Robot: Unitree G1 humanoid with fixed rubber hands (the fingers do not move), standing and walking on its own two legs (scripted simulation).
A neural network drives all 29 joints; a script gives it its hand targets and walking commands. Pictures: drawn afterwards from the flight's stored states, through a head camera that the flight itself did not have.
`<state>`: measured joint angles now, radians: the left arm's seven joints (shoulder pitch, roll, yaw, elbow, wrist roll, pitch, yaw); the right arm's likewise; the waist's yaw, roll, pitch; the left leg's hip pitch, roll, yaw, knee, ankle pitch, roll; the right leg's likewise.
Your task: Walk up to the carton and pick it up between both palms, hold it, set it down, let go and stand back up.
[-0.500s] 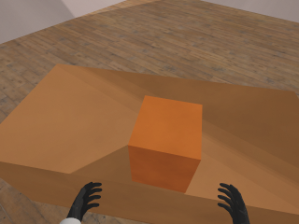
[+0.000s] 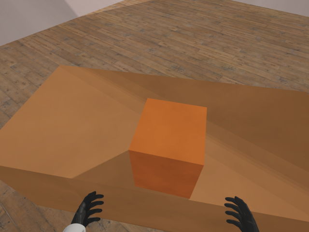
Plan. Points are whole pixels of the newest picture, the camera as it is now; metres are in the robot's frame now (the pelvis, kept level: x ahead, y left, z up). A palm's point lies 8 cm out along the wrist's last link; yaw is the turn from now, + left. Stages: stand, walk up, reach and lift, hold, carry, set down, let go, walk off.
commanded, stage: set down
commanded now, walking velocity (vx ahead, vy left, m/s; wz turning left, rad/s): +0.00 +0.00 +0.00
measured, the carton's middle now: (168, 149) +0.39 -0.01 -0.09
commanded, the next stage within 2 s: let go in 0.20 s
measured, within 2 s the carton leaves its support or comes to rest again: neither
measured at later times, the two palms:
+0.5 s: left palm (85, 223) +0.15 +0.21 -0.08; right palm out of the picture +0.14 -0.24 -0.09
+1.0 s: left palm out of the picture +0.07 +0.25 -0.11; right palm out of the picture +0.08 -0.25 -0.12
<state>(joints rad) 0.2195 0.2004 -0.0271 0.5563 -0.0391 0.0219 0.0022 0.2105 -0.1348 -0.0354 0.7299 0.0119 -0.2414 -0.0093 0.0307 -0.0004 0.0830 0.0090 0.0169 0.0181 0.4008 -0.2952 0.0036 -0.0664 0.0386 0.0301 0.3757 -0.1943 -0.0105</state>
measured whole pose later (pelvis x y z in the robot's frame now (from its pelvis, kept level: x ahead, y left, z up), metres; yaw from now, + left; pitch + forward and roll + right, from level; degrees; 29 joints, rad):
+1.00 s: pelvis -0.01 +0.00 -0.01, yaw +2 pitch -4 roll +0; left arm 0.29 0.23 0.00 0.73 0.01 -0.02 0.01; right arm 0.27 -0.24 -0.02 0.80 0.00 -0.02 0.00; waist 0.00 0.01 0.03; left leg -0.13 0.01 0.00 0.51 -0.32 0.00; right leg -0.20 0.02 0.00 0.50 -0.23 -0.01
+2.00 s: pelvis -0.06 +0.01 -0.01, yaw +1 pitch -2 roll +1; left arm 0.39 0.19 -0.01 0.94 0.01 -0.01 0.03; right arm 0.36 -0.23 -0.01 0.93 0.00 0.01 -0.02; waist 0.00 0.01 0.02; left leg -0.24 -0.03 0.03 0.53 -0.25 0.02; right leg -0.32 -0.01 0.04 0.53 -0.16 0.01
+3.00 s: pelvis -0.02 +0.01 +0.00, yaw +1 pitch -2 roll +0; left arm 0.30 0.17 -0.02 1.02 0.00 -0.01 0.05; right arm 0.31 -0.18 0.01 1.01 0.00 -0.01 -0.04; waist 0.00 0.00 0.05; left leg -0.14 -0.01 0.02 0.46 -0.29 0.01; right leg -0.23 0.00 0.03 0.47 -0.21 0.01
